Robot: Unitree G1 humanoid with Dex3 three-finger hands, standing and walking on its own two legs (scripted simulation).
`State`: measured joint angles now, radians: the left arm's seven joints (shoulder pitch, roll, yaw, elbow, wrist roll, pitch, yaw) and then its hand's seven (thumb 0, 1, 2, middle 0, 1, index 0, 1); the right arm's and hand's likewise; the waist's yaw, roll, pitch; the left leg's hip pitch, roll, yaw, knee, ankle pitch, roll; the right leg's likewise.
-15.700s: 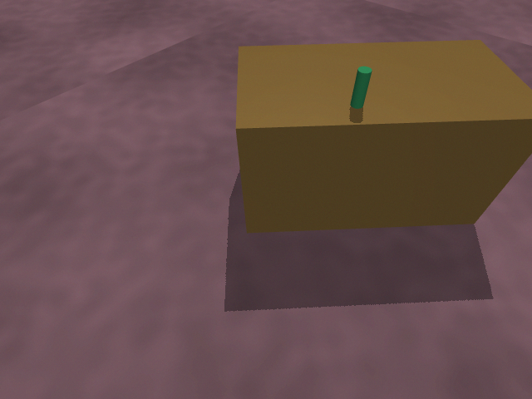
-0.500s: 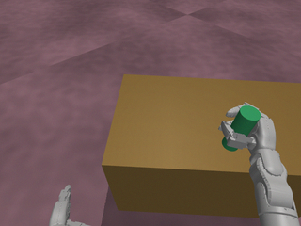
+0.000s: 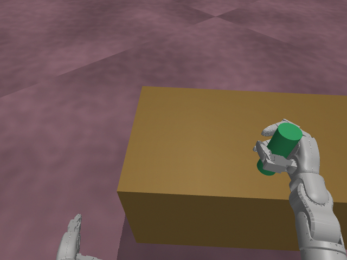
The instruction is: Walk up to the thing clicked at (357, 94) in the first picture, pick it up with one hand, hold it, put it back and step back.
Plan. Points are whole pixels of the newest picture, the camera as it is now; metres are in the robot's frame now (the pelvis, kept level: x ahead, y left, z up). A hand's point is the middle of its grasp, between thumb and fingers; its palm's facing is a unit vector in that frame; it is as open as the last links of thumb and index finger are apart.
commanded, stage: hold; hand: right
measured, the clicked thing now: (276, 151) +0.32 -0.19 +0.12
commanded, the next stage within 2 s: crouch in 1.58 s
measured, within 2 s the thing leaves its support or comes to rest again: neither
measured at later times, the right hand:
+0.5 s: hand (270, 149) +0.32 -0.17 +0.13, palm faces +0.11 +0.99 +0.00, open 5.7 cm
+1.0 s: hand (268, 151) +0.32 -0.17 +0.12, palm faces +0.12 +0.99 +0.00, open 5.7 cm
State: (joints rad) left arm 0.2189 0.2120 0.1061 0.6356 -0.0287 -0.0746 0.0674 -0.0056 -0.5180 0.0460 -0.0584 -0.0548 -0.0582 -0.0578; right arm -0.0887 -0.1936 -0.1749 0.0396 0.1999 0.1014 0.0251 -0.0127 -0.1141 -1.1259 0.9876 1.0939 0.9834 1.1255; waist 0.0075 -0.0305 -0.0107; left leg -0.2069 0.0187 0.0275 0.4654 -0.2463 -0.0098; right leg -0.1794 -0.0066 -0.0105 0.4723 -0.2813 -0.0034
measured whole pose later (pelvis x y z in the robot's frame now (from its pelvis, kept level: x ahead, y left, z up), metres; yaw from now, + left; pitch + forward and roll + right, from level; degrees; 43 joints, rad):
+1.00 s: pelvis -0.01 +0.00 +0.00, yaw +0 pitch -1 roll +0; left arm 0.21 0.21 0.10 0.65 -0.03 -0.09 0.07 -0.01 -0.52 0.04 -0.06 -0.05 -0.06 -0.06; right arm -0.11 -0.19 -0.18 0.09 0.20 0.09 0.03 -0.01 -0.11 -1.13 0.99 1.09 0.99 1.13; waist 0.01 -0.03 0.00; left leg -0.20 0.02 0.03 0.45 -0.23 -0.01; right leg -0.17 -0.01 -0.01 0.46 -0.26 0.00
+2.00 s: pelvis -0.01 +0.00 +0.00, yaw +0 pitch +0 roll +0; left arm 0.20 0.20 0.08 0.64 -0.02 -0.09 0.06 -0.01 -0.53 0.05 -0.06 -0.05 -0.05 -0.05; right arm -0.19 -0.21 -0.21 0.26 0.19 0.03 0.04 -0.01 -0.11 -1.13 0.99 1.09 0.98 1.13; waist 0.03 -0.02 0.00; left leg -0.24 0.02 0.03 0.48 -0.24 0.00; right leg -0.21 -0.01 -0.01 0.48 -0.27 0.00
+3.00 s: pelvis -0.02 -0.01 -0.05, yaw +2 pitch +16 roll +2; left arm 0.35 0.23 0.05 0.24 0.03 -0.10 0.01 -0.01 -0.53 0.06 -0.07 -0.06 -0.07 -0.06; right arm -0.67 -0.36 -0.37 1.04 0.10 -0.39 0.08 -0.01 -0.12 -1.12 0.98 1.09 0.98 1.13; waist 0.14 0.02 -0.12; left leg -0.79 0.00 0.01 0.88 -0.37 -0.02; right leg -0.78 -0.03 -0.02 0.94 -0.45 -0.02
